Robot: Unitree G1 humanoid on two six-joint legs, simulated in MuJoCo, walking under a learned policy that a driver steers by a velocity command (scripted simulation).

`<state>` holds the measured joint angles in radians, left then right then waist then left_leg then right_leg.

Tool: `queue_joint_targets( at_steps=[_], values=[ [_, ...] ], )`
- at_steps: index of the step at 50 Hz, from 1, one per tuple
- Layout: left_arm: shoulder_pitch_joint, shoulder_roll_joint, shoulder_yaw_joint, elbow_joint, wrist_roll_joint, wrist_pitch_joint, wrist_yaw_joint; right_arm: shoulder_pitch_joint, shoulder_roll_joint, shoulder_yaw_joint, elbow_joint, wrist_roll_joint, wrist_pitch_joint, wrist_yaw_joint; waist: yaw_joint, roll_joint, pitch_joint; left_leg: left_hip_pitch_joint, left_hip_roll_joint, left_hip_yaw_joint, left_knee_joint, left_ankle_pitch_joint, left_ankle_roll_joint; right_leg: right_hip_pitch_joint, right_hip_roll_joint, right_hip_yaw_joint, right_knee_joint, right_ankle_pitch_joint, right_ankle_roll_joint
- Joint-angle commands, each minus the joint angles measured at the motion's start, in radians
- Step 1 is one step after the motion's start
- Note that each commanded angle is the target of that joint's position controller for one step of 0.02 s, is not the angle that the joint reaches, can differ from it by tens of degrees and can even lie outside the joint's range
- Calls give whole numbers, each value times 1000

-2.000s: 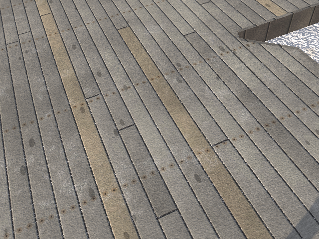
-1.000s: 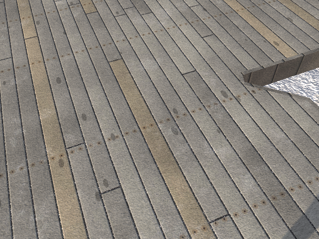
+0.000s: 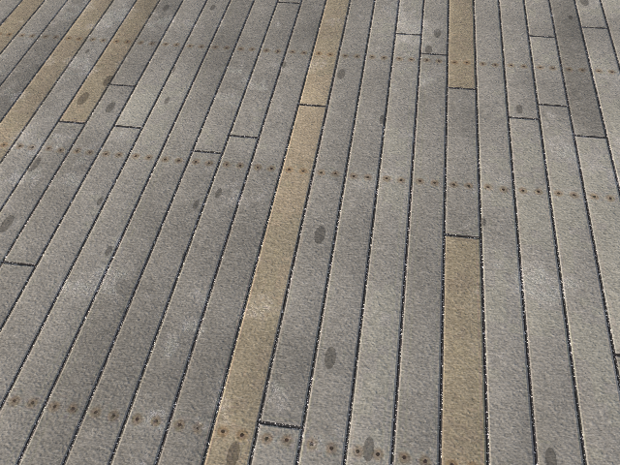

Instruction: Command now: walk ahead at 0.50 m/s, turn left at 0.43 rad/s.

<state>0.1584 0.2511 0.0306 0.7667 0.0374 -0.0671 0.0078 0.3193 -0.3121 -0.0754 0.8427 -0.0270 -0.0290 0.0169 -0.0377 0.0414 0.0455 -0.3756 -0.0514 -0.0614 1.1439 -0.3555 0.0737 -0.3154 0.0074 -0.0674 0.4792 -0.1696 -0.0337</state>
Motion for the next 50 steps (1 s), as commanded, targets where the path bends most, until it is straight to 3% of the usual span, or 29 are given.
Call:
queue_joint_targets(
  at_steps=[1,4,9,12,15,16,17,18,19,20,21,22,24,25,29,35,39,42,44,45,46,47,48,49,50],
  values=[
    [116,94,25,4,-12,-33,-8,51,-29,-1,-52,-14,12,20,25,-159,-49,-170,69,-34,13,45,-12,169,-258,276,-276,111,-123],
    [150,105,31,35,-17,-52,-19,-35,-16,7,-79,-15,14,29,28,-142,-29,-245,73,-42,-72,111,-27,190,-260,201,-320,165,-148],
    [194,113,33,77,-23,-44,-23,-233,20,39,-138,-13,2,45,58,-136,3,-196,96,57,-388,265,-50,173,-213,66,-349,203,-133],
    [255,139,39,110,-24,-36,-23,-308,14,47,-160,-10,-4,44,80,-142,9,-129,93,115,-504,254,-35,207,-234,62,-326,253,-126],
    [280,162,45,137,-22,-18,-19,-299,-7,43,-160,-15,-13,30,65,-144,6,-63,68,137,-581,170,5,280,-266,67,-244,384,-117],
    [277,165,45,144,-25,-12,-17,-233,-11,38,-138,-19,-19,24,30,-131,-23,34,41,150,-637,169,22,286,-253,44,-149,504,-106],
    [287,147,38,152,-28,-6,-16,-98,-31,26,-85,-29,-31,15,-24,-86,-97,216,18,152,-694,184,45,250,-209,-1,27,559,-87],
    [273,112,24,124,-30,-7,-16,78,-94,4,-42,-47,-39,2,-95,-6,-216,455,166,-14,-715,91,90,99,-164,-37,274,355,-60],
    [334,3,-1,74,-46,-9,-25,148,-208,-22,-35,-47,-36,-12,-73,238,-311,711,463,-486,-819,15,206,-265,2,-79,623,-264,-12],
    [284,123,33,87,-22,0,-13,130,-189,-25,-32,1,-24,-17,-84,134,-286,647,465,-569,-868,50,230,-362,-3,57,746,-350,-24],
    [222,126,38,72,-24,-1,-15,49,-131,-9,-36,8,-25,-16,-44,75,-157,550,411,-409,-862,117,208,-397,-54,90,756,-272,-37],
    [199,102,31,72,-29,-7,-21,-3,-72,6,-36,6,-33,-12,-14,38,-95,435,362,-306,-892,214,179,-361,-82,93,702,-204,-38],
    [229,75,30,102,-14,15,-28,-60,-11,23,-30,9,-47,-13,46,33,-45,305,280,-156,-951,292,113,-265,-110,93,623,-144,-23],
    [252,58,27,111,-11,27,-34,-51,-17,22,-24,6,-56,-15,54,58,-53,274,289,-129,-965,340,122,-228,-98,94,620,-135,-16],
    [143,50,34,87,-9,46,-47,9,-31,15,19,10,-79,-20,50,16,7,276,281,-15,-1033,379,115,-330,-97,117,570,-11,3],
    [-47,22,18,25,-8,43,-58,56,-22,21,58,10,-84,-25,16,14,52,315,258,142,-1041,472,84,-354,-82,55,320,180,3],
    [-152,20,10,-27,-4,39,-66,122,-39,19,97,6,-75,-39,-13,11,71,433,288,199,-986,621,68,-338,-61,-22,181,144,-41],
    [-107,38,18,-29,-2,40,-61,111,-71,13,106,1,-64,-49,22,41,22,508,301,251,-820,1022,46,-227,12,-85,139,13,-100],
    [58,74,39,15,3,35,-53,97,-100,5,103,-2,-47,-52,94,54,-82,495,301,275,-538,1165,38,-31,83,-100,99,-69,-151],
    [215,114,61,62,13,28,-44,81,-106,4,89,3,-42,-51,169,18,-164,363,280,290,-302,1001,15,199,72,-39,24,-44,-193],
    [319,230,97,75,19,30,-26,94,-40,20,38,16,-48,-41,189,-135,-275,56,199,302,54,507,-25,483,-184,319,-1,-116,-290],
    [271,284,109,60,-11,39,-27,70,-25,17,-18,20,-58,-25,134,-261,-346,-265,-12,143,321,-179,-62,639,-371,832,-163,-15,-424],
    [241,256,105,64,-32,49,-22,-39,-57,14,-37,6,-68,-19,148,-106,-236,-372,70,13,320,-85,-51,572,-333,693,-183,-3,-388],
    [188,203,92,64,-34,48,-15,-62,-46,20,-50,15,-80,-15,116,-60,-122,-365,113,19,240,4,-48,431,-308,570,-203,53,-349],
    [146,155,79,63,-30,46,-13,-51,-41,19,-40,13,-82,-17,68,-4,-47,-307,144,23,139,36,-53,302,-255,482,-225,147,-299]
  ],
)
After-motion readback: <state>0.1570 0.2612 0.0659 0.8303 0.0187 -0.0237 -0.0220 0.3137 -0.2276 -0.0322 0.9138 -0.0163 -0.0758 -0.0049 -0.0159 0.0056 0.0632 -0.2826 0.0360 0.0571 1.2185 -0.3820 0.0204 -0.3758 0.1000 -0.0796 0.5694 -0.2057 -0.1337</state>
